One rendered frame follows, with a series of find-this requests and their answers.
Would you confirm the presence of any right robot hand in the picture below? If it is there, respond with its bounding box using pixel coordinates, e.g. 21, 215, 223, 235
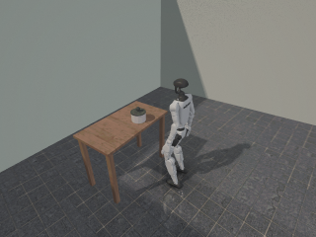
185, 126, 192, 137

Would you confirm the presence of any left robot forearm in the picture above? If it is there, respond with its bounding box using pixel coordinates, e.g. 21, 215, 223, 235
166, 123, 178, 146

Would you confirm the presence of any table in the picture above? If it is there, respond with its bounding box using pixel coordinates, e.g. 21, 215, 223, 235
73, 101, 168, 204

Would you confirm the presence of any left robot hand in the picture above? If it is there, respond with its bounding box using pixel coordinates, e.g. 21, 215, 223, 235
161, 144, 171, 157

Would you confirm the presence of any robot right upper arm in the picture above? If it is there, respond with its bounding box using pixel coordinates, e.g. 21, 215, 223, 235
185, 94, 195, 116

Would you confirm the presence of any left robot foot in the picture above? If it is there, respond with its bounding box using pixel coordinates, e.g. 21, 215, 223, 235
166, 179, 182, 189

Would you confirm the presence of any humanoid robot torso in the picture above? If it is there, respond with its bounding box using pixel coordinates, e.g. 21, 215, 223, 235
173, 94, 191, 140

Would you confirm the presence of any robot left upper arm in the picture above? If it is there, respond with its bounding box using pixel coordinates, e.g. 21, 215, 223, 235
169, 102, 180, 129

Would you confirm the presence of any right robot forearm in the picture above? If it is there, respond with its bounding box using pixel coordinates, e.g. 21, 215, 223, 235
186, 114, 195, 127

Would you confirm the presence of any pot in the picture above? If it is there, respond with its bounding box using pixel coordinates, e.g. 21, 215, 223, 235
131, 114, 146, 124

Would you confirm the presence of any lid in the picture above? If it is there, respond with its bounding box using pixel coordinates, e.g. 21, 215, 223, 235
130, 108, 146, 117

